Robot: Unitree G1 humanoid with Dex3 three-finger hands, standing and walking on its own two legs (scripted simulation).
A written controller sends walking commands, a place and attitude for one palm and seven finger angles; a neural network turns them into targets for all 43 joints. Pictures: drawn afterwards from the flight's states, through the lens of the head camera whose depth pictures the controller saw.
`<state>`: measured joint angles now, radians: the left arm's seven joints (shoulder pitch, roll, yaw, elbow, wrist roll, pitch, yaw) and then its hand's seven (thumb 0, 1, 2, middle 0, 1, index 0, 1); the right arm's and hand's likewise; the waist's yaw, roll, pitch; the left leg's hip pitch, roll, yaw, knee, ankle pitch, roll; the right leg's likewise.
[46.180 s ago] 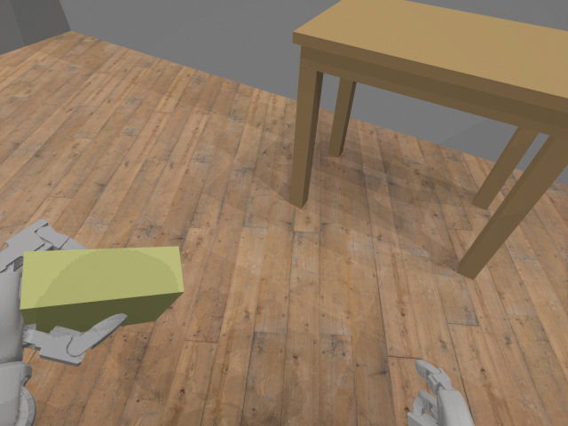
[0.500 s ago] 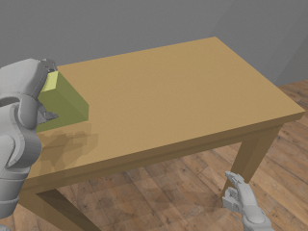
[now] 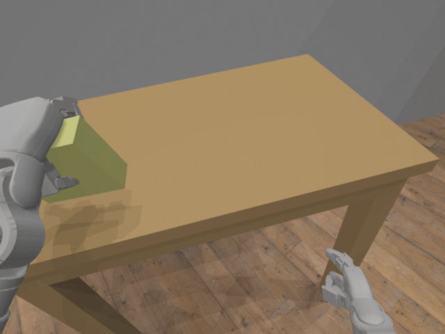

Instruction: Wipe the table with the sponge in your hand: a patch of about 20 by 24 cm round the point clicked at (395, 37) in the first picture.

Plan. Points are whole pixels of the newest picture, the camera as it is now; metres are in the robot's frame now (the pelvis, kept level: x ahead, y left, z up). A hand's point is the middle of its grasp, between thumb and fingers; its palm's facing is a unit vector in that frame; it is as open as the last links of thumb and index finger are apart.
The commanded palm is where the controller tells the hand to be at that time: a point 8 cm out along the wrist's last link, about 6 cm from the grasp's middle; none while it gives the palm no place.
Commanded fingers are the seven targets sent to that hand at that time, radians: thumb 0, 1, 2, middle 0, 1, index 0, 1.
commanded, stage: bring the sponge back beside the body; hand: left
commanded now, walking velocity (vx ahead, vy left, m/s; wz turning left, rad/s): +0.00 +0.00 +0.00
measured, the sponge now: (72, 171) +0.27 +0.30 +0.20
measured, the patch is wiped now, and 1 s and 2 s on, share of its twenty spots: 0.90 0.90 0.90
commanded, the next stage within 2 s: step back with the hand held close in 1.30 s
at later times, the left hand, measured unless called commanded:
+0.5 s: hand (35, 174) +0.22 +0.29 +0.24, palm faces +0.34 -0.09 -0.94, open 9.3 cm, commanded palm +0.15 +0.30 +0.30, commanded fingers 0.00 0.10 1.30 -1.20 -1.60 -1.20 -1.60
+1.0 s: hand (31, 207) +0.18 +0.28 +0.23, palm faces +0.35 -0.13 -0.93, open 9.3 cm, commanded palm +0.12 +0.28 +0.30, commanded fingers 0.00 0.10 1.30 -1.20 -1.60 -1.20 -1.60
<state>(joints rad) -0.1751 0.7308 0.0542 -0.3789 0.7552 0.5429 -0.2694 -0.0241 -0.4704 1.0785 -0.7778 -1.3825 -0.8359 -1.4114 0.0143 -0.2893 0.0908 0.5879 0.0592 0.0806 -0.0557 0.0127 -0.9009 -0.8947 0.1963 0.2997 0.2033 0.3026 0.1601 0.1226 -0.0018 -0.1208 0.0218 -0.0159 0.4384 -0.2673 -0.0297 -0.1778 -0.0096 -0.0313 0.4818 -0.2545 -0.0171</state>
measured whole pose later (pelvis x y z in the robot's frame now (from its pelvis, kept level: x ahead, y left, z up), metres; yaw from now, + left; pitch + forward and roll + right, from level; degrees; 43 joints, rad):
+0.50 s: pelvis -0.02 +0.00 +0.00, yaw +0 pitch -5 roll +0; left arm -0.08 0.70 0.06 -0.48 0.73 0.58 -0.19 -0.02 -0.47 1.08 -0.78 -1.38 -0.84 -1.41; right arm -0.01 -0.26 0.11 0.58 0.06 0.07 -0.06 0.01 -0.90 -0.89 0.20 0.30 0.20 0.30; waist 0.18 0.10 0.01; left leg -0.09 0.02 -0.01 0.43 -0.24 -0.03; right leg -0.15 -0.01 -0.03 0.46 -0.22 -0.01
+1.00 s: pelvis -0.03 +0.00 +0.00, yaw -1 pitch -7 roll +0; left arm 0.11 0.67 0.10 -0.62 0.69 0.57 -0.14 -0.03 -0.47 1.08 -0.78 -1.38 -0.84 -1.41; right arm 0.00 -0.27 0.10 0.57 0.06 0.07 -0.07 0.01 -0.90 -0.89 0.20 0.30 0.20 0.30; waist 0.18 0.11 0.02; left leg -0.09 0.03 -0.01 0.45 -0.25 -0.03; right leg -0.14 0.00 -0.02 0.47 -0.22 -0.02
